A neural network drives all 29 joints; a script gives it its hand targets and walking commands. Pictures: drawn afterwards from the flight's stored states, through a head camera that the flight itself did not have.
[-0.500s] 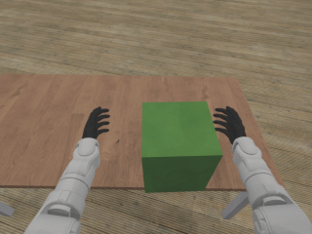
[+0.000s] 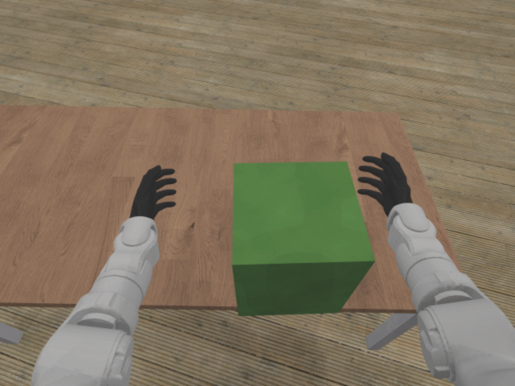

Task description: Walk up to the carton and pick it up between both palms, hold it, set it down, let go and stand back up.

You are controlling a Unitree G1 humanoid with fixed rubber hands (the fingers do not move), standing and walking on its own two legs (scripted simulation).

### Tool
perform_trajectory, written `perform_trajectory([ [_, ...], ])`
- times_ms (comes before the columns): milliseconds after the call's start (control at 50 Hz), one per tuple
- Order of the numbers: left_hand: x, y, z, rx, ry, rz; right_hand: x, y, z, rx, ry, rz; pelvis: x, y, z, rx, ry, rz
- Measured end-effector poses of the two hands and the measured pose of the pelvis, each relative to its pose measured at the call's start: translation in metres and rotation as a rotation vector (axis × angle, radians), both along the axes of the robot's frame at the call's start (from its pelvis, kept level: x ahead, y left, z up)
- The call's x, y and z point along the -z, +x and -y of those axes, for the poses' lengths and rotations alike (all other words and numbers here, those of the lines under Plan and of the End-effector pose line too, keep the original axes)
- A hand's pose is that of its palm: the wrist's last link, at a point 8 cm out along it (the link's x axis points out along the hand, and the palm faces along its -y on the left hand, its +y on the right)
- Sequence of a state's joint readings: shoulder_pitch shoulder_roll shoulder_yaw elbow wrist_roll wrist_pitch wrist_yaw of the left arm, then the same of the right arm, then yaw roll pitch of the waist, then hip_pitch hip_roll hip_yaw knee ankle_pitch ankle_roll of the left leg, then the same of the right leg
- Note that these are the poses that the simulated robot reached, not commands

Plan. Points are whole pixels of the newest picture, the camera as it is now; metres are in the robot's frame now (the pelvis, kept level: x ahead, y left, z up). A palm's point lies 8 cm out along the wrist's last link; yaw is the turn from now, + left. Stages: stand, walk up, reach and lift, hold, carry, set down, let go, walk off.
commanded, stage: reach and lift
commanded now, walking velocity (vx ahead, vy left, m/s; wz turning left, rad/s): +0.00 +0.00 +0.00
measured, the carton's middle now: (289, 243) +0.39 -0.07 -0.08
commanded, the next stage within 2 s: none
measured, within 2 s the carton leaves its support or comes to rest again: neither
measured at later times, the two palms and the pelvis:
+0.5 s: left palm (163, 249) +0.39 +0.18 -0.08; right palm (374, 232) +0.40 -0.23 -0.05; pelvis +0.00 +0.01 -0.02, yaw -1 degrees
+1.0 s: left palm (183, 254) +0.38 +0.14 -0.09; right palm (361, 237) +0.40 -0.21 -0.07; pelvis -0.01 +0.01 -0.03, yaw -1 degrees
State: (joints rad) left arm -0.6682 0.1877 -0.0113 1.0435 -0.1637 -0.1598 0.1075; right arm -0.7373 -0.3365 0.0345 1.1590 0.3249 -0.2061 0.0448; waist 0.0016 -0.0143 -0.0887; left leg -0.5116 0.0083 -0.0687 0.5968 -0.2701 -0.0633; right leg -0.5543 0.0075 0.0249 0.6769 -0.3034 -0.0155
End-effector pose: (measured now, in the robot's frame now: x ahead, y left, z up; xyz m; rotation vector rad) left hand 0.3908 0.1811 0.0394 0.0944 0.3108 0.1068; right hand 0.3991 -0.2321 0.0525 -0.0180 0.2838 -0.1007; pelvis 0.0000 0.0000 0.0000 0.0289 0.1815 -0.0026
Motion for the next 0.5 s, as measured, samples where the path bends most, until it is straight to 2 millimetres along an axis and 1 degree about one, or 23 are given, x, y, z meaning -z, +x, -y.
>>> perform_trajectory([
  [60,0.013,-0.002,0.001,-0.005,-0.004,-0.006,0.013,-0.002,0.003,0.005,-0.009,-0.023,0.001,0.000,0.000,-0.001,0.000,-0.041],
  [160,0.039,-0.006,0.003,-0.008,-0.011,-0.027,0.028,0.001,0.002,-0.007,-0.029,-0.016,0.004,0.001,0.000,-0.001,-0.001,-0.124],
  [400,0.097,-0.006,0.003,-0.002,-0.036,-0.047,0.089,0.001,0.000,-0.003,-0.066,-0.048,0.017,0.001,-0.006,0.002,-0.013,-0.312],
  [500,0.117,-0.005,0.005,-0.016,-0.050,-0.061,0.107,0.001,-0.002,-0.001,-0.068,-0.036,0.022,0.001,-0.009,0.003,-0.018,-0.379],
])
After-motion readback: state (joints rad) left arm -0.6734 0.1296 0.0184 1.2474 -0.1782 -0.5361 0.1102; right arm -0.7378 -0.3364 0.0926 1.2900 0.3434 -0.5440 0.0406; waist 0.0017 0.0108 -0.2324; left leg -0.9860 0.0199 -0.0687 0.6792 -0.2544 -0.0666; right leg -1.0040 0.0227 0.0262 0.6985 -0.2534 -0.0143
